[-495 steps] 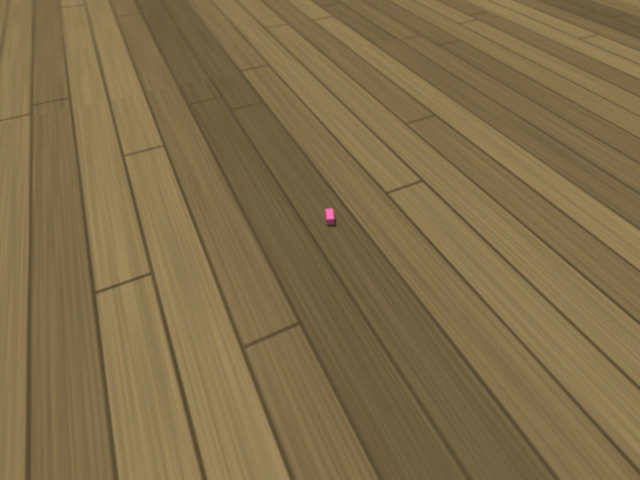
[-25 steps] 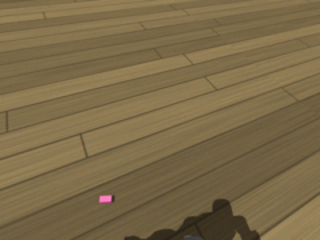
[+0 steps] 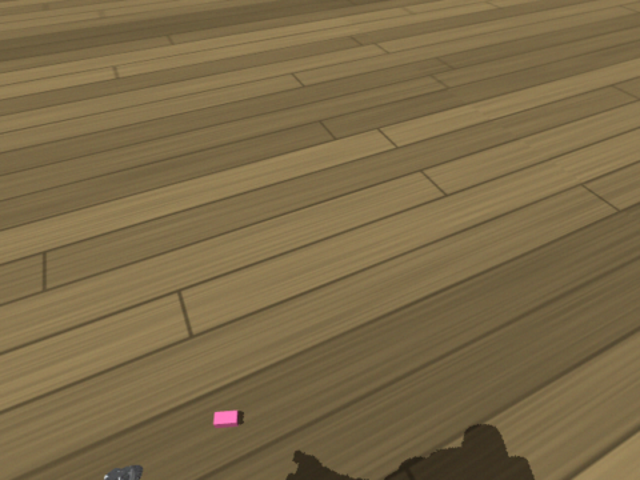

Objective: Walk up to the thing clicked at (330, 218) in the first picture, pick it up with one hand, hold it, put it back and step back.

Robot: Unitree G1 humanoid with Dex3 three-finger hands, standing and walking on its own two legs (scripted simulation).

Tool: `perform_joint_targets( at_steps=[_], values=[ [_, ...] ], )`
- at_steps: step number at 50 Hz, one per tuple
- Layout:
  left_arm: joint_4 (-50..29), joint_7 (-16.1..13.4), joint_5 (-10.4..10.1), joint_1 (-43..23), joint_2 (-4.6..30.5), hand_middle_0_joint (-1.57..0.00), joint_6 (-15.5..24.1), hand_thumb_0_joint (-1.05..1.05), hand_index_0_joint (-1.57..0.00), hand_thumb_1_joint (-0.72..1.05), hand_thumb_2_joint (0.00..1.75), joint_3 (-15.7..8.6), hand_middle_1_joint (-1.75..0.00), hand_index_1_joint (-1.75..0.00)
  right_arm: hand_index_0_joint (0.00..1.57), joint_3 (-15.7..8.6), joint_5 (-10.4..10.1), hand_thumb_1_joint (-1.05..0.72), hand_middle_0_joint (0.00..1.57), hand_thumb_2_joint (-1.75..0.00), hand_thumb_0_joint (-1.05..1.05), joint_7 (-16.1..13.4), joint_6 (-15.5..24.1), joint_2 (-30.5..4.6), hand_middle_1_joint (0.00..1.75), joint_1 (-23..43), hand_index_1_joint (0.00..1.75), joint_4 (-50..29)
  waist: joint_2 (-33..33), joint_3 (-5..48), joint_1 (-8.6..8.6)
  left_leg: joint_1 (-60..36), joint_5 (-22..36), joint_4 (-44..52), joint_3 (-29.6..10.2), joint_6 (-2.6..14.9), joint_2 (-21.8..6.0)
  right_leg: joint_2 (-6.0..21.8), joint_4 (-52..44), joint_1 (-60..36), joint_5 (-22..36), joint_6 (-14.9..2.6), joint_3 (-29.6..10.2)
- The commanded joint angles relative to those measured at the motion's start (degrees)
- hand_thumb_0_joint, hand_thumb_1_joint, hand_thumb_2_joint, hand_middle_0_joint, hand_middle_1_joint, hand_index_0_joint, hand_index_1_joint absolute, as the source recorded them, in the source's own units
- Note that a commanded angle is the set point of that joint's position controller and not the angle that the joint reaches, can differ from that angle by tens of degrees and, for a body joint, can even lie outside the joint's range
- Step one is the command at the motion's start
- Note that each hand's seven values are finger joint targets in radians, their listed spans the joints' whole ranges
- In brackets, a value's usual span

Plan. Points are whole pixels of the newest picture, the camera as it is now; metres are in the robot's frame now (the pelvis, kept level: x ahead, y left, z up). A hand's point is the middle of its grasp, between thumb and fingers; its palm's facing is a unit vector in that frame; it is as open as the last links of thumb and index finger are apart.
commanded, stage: stand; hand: left
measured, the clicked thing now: (226, 419) +0.45 +0.28 -0.76
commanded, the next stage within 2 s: none
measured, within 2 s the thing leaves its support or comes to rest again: neither
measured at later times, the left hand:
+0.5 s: hand out of the picture +0.07 +0.27 -0.15, palm faces +0.00 -0.93 -0.36, open 7.4 cm
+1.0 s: hand out of the picture +0.11 +0.25 -0.15, palm faces +0.00 -0.94 -0.34, open 7.4 cm
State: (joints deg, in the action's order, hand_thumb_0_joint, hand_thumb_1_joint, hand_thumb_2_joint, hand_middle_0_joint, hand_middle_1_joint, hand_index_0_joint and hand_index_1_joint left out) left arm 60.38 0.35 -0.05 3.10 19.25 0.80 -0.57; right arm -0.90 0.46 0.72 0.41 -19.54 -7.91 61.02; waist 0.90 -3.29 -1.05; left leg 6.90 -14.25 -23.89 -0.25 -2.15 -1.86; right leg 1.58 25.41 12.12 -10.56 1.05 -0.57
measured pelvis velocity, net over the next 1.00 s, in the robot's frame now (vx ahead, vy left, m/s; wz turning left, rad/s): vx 0.02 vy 0.00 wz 0.01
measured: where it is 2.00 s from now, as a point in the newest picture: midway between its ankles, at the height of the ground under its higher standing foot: outside the picture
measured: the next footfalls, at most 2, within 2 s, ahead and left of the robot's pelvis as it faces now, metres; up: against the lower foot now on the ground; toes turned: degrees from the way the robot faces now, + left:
none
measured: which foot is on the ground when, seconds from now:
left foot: down 0.00-1.00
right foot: down 0.00-1.00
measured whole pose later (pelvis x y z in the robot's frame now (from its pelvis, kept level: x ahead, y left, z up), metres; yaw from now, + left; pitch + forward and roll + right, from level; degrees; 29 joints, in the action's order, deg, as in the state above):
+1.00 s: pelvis +0.02 +0.00 +0.01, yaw +1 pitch -1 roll +0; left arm 65.6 0.2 0.2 3.8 19.7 0.8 -0.9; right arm -0.4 0.4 0.3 0.4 -20.6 -4.6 65.2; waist -0.3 -2.7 -0.3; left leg 3.9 -12.9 -17.9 -0.8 -2.3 -2.2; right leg 1.3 19.9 9.0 -9.7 1.1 0.3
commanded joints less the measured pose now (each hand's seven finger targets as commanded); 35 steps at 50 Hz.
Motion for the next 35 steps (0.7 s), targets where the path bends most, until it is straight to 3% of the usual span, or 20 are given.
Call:
perform_joint_targets(
  at_steps=[1, 4, 11, 16, 20, 25, 29, 35],
  values=[
    [-1.59, -0.25, 0.35, -2.31, 13.72, -0.20, 1.19, 0.00, -0.20, 0.90, 0.90, -2.97, -0.30, -0.30, 0.20, -2.67, 0.14, -0.90, 0.20, -0.90, 0.00, -0.58, 1.69, -12.06, 0.30, 3.14, 0.30, -2.08, -2.71, 1.56, 1.32, 6.63, -1.55, 8.34, -5.13, 2.87, -5.18, 5.11, -5.89, -5.07, -0.23, -2.28, -5.57],
    [-0.67, -0.07, 0.41, -2.39, 13.55, -0.20, 1.42, 0.00, -0.20, 0.90, 0.90, -2.84, -0.30, -0.30, 0.20, -2.67, 0.16, -0.90, 0.20, -0.90, 0.00, -0.50, 1.76, -11.90, 0.30, 3.64, 0.30, -1.53, -2.88, 1.93, 1.04, 5.63, -2.48, 8.47, -4.85, 2.76, -4.83, 5.07, -7.37, -3.62, -2.22, -2.16, -5.77],
    [1.15, -0.19, 0.46, -1.33, 12.61, -0.20, 1.61, 0.00, -0.20, 0.90, 0.90, -2.41, -0.30, -0.30, 0.20, -2.50, 0.03, -0.90, 0.20, -0.90, 0.00, -0.76, 2.12, -12.51, 0.30, 5.42, 0.30, -0.70, -2.56, 5.57, 1.05, 1.38, 5.76, 7.92, -4.84, 2.77, -5.50, 5.31, -6.82, -5.54, 7.65, -2.05, -4.64],
    [1.78, -0.27, 0.50, -1.09, 13.07, -0.20, 1.37, 0.00, -0.20, 0.90, 0.90, -2.20, -0.30, -0.30, 0.20, -2.37, 0.15, -0.90, 0.20, -0.90, 0.00, -0.82, 1.59, -12.74, 0.30, 5.03, 0.30, 0.18, -0.72, 4.57, 0.87, 1.67, 2.41, 8.74, -4.85, 2.83, -5.41, 5.12, -7.51, -4.08, 3.31, -1.90, -4.56],
    [2.18, -0.41, 0.42, -0.57, 12.86, -0.20, 1.38, 0.00, -0.20, 0.90, 0.90, -2.08, -0.30, -0.30, 0.20, -2.11, 0.05, -0.90, 0.20, -0.90, 0.00, -0.83, 1.64, -13.00, 0.30, 4.75, 0.30, 0.59, -1.01, 5.63, 0.71, 1.30, 7.34, 8.35, -4.65, 2.78, -5.64, 5.48, -6.75, -6.01, 8.41, -1.81, -4.24],
    [2.46, -0.59, 0.44, 0.10, 13.30, -0.20, 1.32, 0.00, -0.20, 0.90, 0.90, -1.83, -0.30, -0.30, 0.20, -2.01, -0.01, -0.90, 0.20, -0.90, 0.00, -0.77, 1.24, -12.53, 0.30, 5.43, 0.30, 0.72, 0.40, 5.00, 0.87, 0.30, 6.84, 7.83, -4.40, 2.75, -5.25, 5.61, -7.67, -4.45, 6.99, -1.75, -4.11],
    [2.35, -0.66, 0.21, 0.34, 12.93, -0.20, 1.50, 0.00, -0.20, 0.90, 0.90, -1.82, -0.30, -0.30, 0.20, -1.89, 0.01, -0.90, 0.20, -0.90, 0.00, -0.84, 1.38, -12.80, 0.30, 4.69, 0.30, 1.16, -0.99, 6.94, 0.72, -0.12, 13.13, 7.26, -3.82, 2.64, -5.53, 6.08, -6.63, -7.20, 14.05, -1.70, -3.91],
    [2.39, -0.79, 0.18, -0.34, 13.39, -0.20, 1.29, 0.00, -0.20, 0.90, 0.90, -2.27, -0.30, -0.30, 0.20, -1.59, -0.11, -0.90, 0.20, -0.90, 0.00, -1.06, 1.37, -12.24, 0.30, 4.86, 0.30, 1.20, -0.37, 6.79, 0.87, -0.42, 15.37, 7.66, -3.68, 2.33, -5.77, 6.02, -6.06, -8.41, 15.16, -1.44, -3.29]
  ],
)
